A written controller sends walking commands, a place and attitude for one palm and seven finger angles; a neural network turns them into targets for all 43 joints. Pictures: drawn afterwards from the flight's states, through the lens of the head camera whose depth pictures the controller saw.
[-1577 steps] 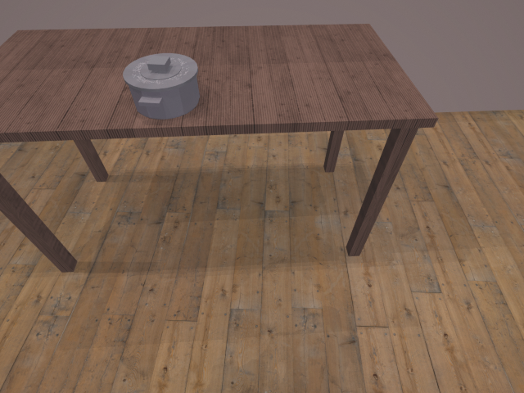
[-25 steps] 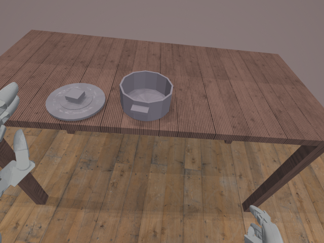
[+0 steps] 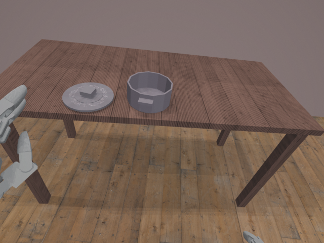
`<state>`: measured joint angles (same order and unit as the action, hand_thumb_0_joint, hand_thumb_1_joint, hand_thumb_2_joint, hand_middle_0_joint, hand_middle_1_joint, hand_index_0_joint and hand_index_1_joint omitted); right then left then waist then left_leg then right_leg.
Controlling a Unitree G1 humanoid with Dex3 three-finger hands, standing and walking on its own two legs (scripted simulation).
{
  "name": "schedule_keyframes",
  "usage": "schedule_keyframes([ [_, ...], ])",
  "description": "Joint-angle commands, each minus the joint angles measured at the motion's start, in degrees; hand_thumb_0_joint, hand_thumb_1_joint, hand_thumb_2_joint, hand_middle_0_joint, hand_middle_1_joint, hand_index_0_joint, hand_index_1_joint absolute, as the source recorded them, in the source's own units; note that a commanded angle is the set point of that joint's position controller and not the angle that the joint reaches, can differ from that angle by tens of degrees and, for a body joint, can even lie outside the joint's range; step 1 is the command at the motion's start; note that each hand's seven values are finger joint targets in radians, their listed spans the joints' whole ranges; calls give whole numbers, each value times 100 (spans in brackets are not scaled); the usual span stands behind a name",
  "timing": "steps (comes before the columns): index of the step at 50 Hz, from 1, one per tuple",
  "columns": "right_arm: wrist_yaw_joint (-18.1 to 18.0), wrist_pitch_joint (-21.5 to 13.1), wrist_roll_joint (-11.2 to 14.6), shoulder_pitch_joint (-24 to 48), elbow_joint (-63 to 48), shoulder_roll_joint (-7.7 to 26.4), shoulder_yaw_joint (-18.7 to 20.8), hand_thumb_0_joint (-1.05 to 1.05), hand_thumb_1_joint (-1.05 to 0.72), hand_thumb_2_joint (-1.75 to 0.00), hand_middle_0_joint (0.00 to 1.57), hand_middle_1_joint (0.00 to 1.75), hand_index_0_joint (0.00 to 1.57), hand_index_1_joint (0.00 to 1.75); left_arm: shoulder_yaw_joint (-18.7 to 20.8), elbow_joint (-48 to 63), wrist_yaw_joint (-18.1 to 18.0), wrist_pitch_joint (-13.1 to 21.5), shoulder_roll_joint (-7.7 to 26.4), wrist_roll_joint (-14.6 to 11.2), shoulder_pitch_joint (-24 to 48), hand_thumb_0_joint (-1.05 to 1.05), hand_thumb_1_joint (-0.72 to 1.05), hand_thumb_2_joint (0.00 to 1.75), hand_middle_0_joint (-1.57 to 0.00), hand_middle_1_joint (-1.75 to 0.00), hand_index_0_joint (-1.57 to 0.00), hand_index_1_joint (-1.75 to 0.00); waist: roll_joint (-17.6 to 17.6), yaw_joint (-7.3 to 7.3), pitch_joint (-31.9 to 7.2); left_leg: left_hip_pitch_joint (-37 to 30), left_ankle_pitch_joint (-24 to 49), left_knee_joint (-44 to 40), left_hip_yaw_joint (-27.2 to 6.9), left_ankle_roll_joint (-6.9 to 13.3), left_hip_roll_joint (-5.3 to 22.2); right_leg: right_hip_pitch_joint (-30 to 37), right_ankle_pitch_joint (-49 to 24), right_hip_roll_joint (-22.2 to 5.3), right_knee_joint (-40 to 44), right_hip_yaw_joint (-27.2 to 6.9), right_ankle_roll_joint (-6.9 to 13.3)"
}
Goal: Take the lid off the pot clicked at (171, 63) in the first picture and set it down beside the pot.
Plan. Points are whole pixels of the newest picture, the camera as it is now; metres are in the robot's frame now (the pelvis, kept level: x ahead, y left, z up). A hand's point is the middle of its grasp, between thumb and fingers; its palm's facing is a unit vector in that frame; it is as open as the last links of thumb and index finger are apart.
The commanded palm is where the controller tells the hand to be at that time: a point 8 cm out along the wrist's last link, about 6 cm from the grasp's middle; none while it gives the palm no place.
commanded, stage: stop stepping back and stand still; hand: left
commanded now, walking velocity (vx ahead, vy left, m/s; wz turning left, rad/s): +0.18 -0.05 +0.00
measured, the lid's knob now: (88, 91) +0.63 +0.33 +0.03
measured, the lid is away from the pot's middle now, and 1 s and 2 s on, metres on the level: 0.24 0.24 0.24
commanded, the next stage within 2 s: let the arm hang, fingers relaxed in 1.30 s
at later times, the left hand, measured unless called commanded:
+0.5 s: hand (10, 167) +0.17 +0.27 +0.20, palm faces +0.44 -0.84 -0.33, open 7.4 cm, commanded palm none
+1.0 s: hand out of the picture +0.03 +0.22 -0.17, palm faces +0.09 -0.97 -0.22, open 7.1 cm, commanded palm none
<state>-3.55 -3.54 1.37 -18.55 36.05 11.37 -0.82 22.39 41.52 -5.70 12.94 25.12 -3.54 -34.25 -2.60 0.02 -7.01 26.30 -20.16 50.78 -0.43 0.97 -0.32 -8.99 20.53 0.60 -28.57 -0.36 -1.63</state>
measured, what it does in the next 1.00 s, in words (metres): steps on the spot: left foot, then right foot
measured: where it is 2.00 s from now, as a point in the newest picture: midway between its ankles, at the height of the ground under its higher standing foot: outside the picture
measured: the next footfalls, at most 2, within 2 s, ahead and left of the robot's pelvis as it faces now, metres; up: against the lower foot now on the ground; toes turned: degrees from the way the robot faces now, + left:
left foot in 0.04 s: +0.03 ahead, +0.13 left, +0.00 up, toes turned +1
right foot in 0.30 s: +0.00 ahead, -0.11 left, +0.00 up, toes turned -4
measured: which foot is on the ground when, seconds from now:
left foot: up 0.00-0.02, down 0.04-1.00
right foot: down 0.00-0.06, up 0.08-0.28, down 0.30-0.48, up 0.50-0.72, down 0.74-1.00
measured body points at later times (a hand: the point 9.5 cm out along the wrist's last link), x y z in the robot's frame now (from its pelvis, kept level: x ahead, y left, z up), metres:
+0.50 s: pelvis -0.02 +0.03 -0.01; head -0.03 +0.05 +0.44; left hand +0.14 +0.32 +0.21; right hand +0.13 -0.22 -0.08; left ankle -0.01 +0.13 -0.73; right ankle -0.04 -0.10 -0.73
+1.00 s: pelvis +0.02 +0.02 +0.01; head +0.07 +0.04 +0.45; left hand +0.03 +0.27 -0.15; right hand +0.00 -0.21 -0.14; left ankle -0.01 +0.13 -0.73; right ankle +0.02 -0.11 -0.73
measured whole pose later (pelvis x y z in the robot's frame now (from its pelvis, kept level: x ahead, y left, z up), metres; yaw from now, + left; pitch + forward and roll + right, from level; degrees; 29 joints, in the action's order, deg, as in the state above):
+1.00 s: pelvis +0.02 +0.02 +0.01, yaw +5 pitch +1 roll -1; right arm -2.3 0.8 -0.5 -21.6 58.5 7.3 2.3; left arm 2.2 -56.9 -1.5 -1.7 12.8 0.0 -14.8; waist -1.2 1.1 4.1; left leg 14.1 -17.9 30.7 -3.2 1.0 -1.2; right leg -13.7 15.9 1.8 -28.2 -2.3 0.1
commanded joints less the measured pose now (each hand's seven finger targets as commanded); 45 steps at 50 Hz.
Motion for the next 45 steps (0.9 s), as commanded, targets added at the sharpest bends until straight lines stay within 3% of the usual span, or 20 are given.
schedule_keyframes([
  [1,-153,-491,120,1127,-1095,823,274,0,-90,-90,20,30,20,30,454,-245,-218,269,577,16,1403,0,90,90,-20,-30,-20,-30,1195,142,1272,-998,-166,-2951,-799,351,643,-1433,-119,-328,-118,-159,415],
  [4,-81,-692,9,1009,-1178,600,235,0,-90,-90,20,30,20,30,639,667,-180,321,785,-100,1150,0,90,90,-20,-30,-20,-30,1657,269,585,-1482,-634,-4043,-2928,752,1608,-1925,921,210,-2104,71,151],
  [5,-4,-779,-47,1036,-1162,593,252,0,-90,-90,20,30,20,30,615,853,-189,272,728,-88,901,0,90,90,-20,-30,-20,-30,1372,226,567,-1347,-648,-4132,-3037,880,1740,-1979,909,99,-2549,-193,192],
  [7,143,-822,-15,1010,-1134,606,229,0,-90,-90,20,30,20,30,461,1156,-197,195,580,-66,122,0,90,90,-20,-30,-20,-30,1044,78,255,-1497,159,-3774,-2147,872,1567,-1711,673,-106,-1982,-169,209],
  [10,145,-772,-92,1144,-1149,617,149,0,-90,-90,20,30,20,30,622,1274,-299,94,739,15,-390,0,90,90,-20,-30,-20,-30,1727,-1,275,-480,-996,-4029,-1248,512,1248,-270,546,62,-747,343,283],
  [13,33,-571,-132,1091,-1121,657,206,0,-90,-90,20,30,20,30,773,699,-315,65,868,123,-333,0,90,90,-20,-30,-20,-30,933,-39,329,518,-1502,-3018,-550,298,667,1015,202,63,461,364,453],
  [16,-21,-449,-101,820,-981,648,342,0,-90,-90,20,30,20,30,893,521,-291,190,1070,26,626,0,90,90,-20,-30,-20,-30,-743,146,272,269,-448,466,164,64,-10,-250,857,-1801,1690,-2073,1336],
  [18,-11,-467,-43,892,-889,673,398,0,-90,-90,20,30,20,30,768,392,-282,182,914,35,911,0,90,90,-20,-30,-20,-30,-873,164,563,62,-710,1030,-325,112,260,-1161,1615,-2057,1819,-2413,1472],
  [21,-48,-432,-40,1047,-845,546,204,0,-90,-90,20,30,20,30,381,194,-235,156,482,56,1019,0,90,90,-20,-30,-20,-30,171,329,1012,-1121,-128,-1828,-17,239,392,-1530,710,-1336,702,-766,935],
  [23,-94,-627,-21,1313,-1069,776,248,0,-90,-90,20,30,20,30,348,736,-248,320,504,40,1241,0,90,90,-20,-30,-20,-30,2078,177,1058,-1543,-457,-3550,-1647,503,1152,-1785,320,-133,-1015,201,323],
  [24,-34,-700,-35,1292,-1127,701,223,0,-90,-90,20,30,20,30,403,1071,-260,387,635,100,1371,0,90,90,-20,-30,-20,-30,1962,79,819,-1369,-388,-3779,-2263,751,1469,-1650,598,152,-1700,165,190],
  [25,374,-759,-318,535,565,1848,839,0,-90,-90,20,30,20,30,-1535,-4112,341,-812,-833,801,1660,0,90,90,-20,-30,-20,-30,1803,743,1186,-934,1812,-2995,-3020,1027,1487,-2828,924,10,-3088,-16,219],
  [26,332,-336,-297,206,409,1229,720,0,-90,-90,20,30,20,30,-1463,-4356,445,-1244,-966,666,1449,0,90,90,-20,-30,-20,-30,1220,572,716,-1322,3112,-2811,-3024,1223,1558,-2885,1225,-42,-3642,-380,182],
  [29,270,-79,-388,200,188,1039,651,0,-90,-90,20,30,20,30,-1659,-5253,480,-1302,-1025,574,1865,0,90,90,-20,-30,-20,-30,-410,302,271,-1538,3548,-2536,-2361,1285,1508,-2486,1250,-135,-3333,-515,133],
  [34,221,141,-319,607,522,900,535,0,-90,-90,20,30,20,30,-1851,-7194,524,-1369,-667,505,1872,0,90,90,-20,-30,-20,-30,689,-195,361,-175,1828,-2385,-969,433,655,267,-460,34,-401,-278,206],
  [36,245,201,-175,371,687,429,452,0,-90,-90,20,30,20,30,-1840,-7798,453,-1285,-107,504,1835,0,90,90,-20,-30,-20,-30,-267,-90,601,302,-223,-1388,-136,-13,-212,311,-464,-1358,867,-2281,807],
  [37,281,245,-172,85,846,452,471,0,-90,-90,20,30,20,30,-1901,-7990,467,-1279,49,492,2041,0,90,90,-20,-30,-20,-30,174,118,520,-334,-346,-1093,-26,-44,-197,-259,119,-1648,1139,-2444,1104],
  [40,231,342,-184,-70,1283,402,470,0,-90,-90,20,30,20,30,-1971,-8640,409,-1229,-438,420,2427,0,90,90,-20,-30,-20,-30,-745,251,945,-833,110,-1129,-184,19,27,-835,-328,-1138,1287,-2007,1094],
  [43,174,281,-242,-293,1612,205,444,0,-90,-90,20,30,20,30,-1877,-8938,375,-1250,-830,396,2195,0,90,90,-20,-30,-20,-30,1195,216,623,-1406,1380,-2371,-695,201,418,-680,-1324,-475,220,-860,675],
  [45,111,246,-232,-287,1695,318,430,0,-90,-90,20,30,20,30,-1949,-9234,414,-1284,-899,352,1965,0,90,90,-20,-30,-20,-30,1326,34,446,-1167,1919,-2828,-1129,441,797,-93,-1389,-162,-75,-288,438],
])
